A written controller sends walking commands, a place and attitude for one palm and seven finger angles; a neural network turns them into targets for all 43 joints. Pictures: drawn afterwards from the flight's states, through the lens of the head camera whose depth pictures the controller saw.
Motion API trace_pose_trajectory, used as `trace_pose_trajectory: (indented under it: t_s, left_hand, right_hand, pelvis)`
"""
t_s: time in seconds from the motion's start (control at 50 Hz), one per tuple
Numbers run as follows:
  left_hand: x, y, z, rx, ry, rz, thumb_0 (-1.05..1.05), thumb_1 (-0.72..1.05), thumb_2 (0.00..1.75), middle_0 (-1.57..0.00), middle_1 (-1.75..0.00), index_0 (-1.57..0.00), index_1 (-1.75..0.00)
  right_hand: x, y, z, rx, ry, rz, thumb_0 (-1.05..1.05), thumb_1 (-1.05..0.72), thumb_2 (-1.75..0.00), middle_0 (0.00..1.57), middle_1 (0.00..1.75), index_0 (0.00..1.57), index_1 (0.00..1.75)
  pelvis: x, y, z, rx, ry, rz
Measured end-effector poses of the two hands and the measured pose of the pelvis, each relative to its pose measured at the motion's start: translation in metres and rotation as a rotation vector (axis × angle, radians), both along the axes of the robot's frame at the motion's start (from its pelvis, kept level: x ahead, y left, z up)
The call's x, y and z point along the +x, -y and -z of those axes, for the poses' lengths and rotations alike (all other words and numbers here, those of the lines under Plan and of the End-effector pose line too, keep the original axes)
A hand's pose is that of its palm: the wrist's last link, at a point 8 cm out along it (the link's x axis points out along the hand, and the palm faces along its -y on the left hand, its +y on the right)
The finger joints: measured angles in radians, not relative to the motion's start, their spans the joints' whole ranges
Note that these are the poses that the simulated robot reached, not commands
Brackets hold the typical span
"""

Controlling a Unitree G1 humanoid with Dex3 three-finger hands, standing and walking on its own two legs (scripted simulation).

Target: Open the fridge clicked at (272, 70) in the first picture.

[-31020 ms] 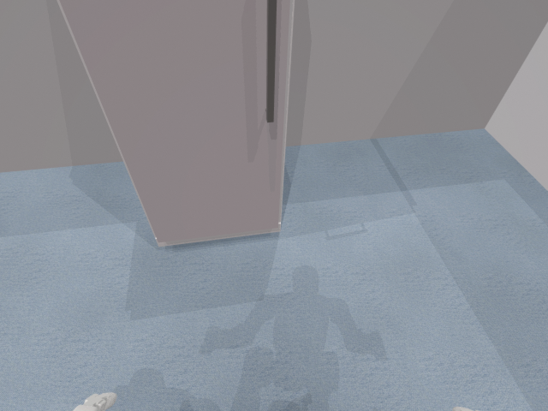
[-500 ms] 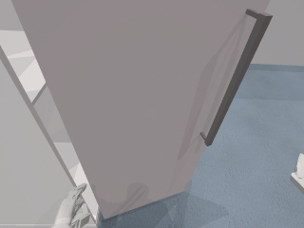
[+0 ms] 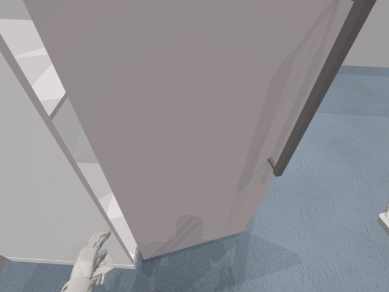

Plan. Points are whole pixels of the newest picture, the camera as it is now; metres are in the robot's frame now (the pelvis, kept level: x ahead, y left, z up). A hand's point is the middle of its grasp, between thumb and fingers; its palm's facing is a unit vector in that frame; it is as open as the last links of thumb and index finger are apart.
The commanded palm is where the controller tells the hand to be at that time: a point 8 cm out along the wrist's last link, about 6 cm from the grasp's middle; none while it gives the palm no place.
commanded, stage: step back with the hand held close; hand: right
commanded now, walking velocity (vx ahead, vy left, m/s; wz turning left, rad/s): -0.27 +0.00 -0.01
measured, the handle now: (302, 108) +0.47 -0.23 +0.14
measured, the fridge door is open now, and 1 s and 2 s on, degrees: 71 71 71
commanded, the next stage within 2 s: stop stepping back and stand still in 1.20 s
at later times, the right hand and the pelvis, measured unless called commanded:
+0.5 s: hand out of the picture +0.13 -0.29 +0.16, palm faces +0.49 +0.78 -0.39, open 7.4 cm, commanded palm +0.07 -0.32 +0.18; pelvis -0.06 -0.02 -0.02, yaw -1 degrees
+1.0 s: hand out of the picture +0.08 -0.26 +0.17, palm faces +0.37 +0.81 -0.46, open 7.4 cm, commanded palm +0.01 -0.31 +0.18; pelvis -0.13 -0.01 -0.01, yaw +0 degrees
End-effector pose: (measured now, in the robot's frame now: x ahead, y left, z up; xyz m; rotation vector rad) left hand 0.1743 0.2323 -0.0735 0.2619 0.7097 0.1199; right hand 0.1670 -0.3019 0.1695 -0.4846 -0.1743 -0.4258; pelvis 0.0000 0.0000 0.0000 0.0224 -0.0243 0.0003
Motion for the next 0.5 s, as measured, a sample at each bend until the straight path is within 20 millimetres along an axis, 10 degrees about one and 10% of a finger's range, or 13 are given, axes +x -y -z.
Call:
trace_pose_trajectory:
  t_s: [0.5]
  left_hand:
    - [-0.077,0.036,0.010,-0.003,-0.011,0.024,0.01,0.90,0.90,-0.20,-0.30,-0.20,-0.30]
  right_hand:
    - [-0.077,0.024,0.001,-0.042,0.129,0.000,0.02,-0.89,-0.90,0.21,0.30,0.21,0.30]
  pelvis:
    - [-0.063,0.022,0.015,0.013,-0.004,0.017]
